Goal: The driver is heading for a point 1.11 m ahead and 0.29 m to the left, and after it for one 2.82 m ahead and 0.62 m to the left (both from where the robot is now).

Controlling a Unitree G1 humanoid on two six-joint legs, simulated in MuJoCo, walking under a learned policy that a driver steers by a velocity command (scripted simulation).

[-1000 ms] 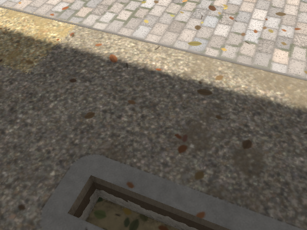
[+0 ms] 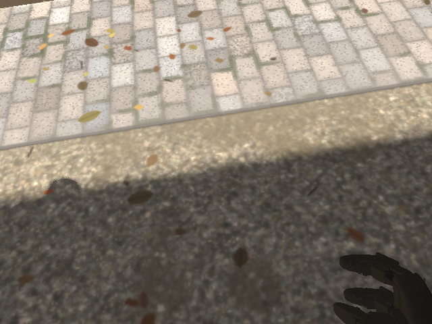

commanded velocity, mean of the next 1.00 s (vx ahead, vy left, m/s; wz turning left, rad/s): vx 0.08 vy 0.00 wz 0.45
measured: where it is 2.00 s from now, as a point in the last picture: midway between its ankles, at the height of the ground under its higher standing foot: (153, 243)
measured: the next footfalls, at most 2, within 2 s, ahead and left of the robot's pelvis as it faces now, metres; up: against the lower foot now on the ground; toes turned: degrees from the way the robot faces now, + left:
left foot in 0.04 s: +0.25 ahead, +0.09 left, +0.00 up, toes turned -2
right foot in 0.60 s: +0.32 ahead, -0.12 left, +0.00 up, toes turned +25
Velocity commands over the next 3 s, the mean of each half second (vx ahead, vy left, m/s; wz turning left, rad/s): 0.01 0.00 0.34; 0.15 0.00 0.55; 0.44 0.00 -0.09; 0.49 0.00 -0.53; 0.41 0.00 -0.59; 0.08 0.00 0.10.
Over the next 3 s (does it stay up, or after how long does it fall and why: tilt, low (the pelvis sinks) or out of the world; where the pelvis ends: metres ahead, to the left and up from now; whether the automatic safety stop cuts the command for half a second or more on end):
stays up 0.95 0.34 0.03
